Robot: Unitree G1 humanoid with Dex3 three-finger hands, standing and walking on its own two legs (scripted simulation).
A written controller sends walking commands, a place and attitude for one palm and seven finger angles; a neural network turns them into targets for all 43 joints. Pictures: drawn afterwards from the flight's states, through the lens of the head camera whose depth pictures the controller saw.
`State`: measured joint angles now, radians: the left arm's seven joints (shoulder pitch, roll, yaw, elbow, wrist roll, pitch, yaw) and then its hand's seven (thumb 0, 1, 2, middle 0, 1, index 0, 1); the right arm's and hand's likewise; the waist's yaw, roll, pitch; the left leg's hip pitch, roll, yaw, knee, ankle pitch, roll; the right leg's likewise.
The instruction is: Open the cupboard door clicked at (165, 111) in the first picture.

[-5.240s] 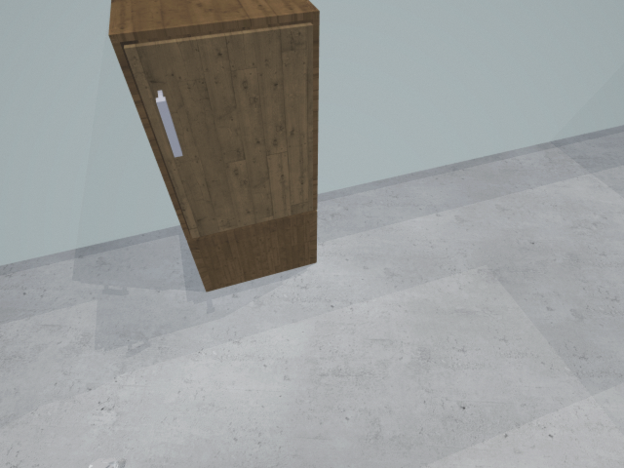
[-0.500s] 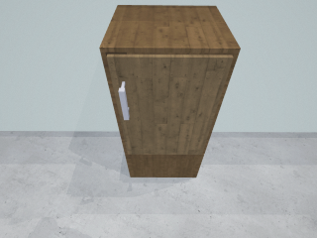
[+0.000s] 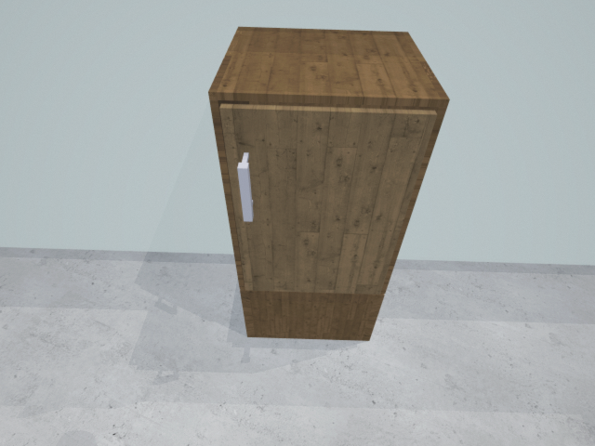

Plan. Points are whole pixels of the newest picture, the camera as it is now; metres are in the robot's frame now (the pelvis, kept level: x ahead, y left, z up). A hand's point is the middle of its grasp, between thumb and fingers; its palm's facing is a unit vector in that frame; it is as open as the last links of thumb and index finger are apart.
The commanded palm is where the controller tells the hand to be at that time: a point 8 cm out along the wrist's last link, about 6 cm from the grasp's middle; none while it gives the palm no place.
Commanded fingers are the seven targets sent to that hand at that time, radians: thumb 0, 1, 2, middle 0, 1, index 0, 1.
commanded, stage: look again from close up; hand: left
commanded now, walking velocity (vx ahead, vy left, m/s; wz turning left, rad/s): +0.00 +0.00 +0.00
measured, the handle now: (247, 187) +0.62 +0.15 -0.01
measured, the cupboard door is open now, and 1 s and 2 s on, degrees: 0 0 0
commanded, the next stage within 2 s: shuffle to correct the standing spot in 0.10 s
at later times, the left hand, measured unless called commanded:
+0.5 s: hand out of the picture -0.03 +0.16 -0.18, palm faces +0.02 -0.99 -0.15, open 7.4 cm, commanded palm none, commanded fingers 0.00 0.90 0.90 -0.20 -0.30 -0.20 -0.30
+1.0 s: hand out of the picture +0.10 +0.15 -0.19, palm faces +0.03 -0.98 -0.19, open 7.3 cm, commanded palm none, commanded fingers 0.00 0.90 0.90 -0.20 -0.30 -0.20 -0.30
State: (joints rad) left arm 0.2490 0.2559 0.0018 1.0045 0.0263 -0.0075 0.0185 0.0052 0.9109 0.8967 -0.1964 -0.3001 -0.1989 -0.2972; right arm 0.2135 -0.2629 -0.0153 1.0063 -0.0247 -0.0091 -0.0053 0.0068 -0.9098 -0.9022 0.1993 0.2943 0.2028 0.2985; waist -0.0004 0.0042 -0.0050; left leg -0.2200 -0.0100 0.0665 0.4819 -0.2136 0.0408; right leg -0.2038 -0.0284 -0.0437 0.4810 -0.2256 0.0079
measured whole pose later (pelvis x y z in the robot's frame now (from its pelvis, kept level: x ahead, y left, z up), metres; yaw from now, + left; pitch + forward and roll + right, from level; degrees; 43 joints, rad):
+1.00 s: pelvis +0.09 -0.02 -0.01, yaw +0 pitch -1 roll +0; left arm 0.31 0.14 0.04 1.04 0.03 0.00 0.04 0.02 0.94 0.90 -0.20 -0.30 -0.20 -0.30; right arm 0.31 -0.09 -0.02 1.11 -0.01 -0.01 -0.05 0.01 -0.91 -0.90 0.20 0.29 0.20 0.30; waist -0.01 -0.02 0.04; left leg -0.17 0.03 0.12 0.57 -0.39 0.02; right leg -0.26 -0.05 -0.08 0.58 -0.27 0.01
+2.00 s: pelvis +0.05 -0.03 +0.00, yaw +1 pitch -1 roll +1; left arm 0.32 0.12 -0.01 1.10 0.02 -0.01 0.03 0.01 0.92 0.90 -0.20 -0.30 -0.20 -0.30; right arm 0.37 -0.13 0.01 1.10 -0.02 -0.01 -0.01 0.01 -0.91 -0.90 0.20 0.29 0.20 0.30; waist -0.01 0.00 0.02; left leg -0.19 0.02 0.10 0.46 -0.25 0.01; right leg -0.28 -0.05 -0.09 0.48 -0.18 -0.01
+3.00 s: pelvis +0.07 -0.03 +0.01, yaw +1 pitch -1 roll +0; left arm 0.32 0.12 0.00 1.11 0.02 -0.02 0.03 0.01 0.92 0.90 -0.20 -0.30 -0.20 -0.30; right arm 0.32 -0.11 0.01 1.13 -0.02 -0.02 -0.03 0.00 -0.91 -0.90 0.20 0.29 0.20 0.30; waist 0.01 0.00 0.02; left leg -0.12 0.02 0.09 0.40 -0.25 0.00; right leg -0.21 -0.04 -0.10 0.42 -0.19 -0.01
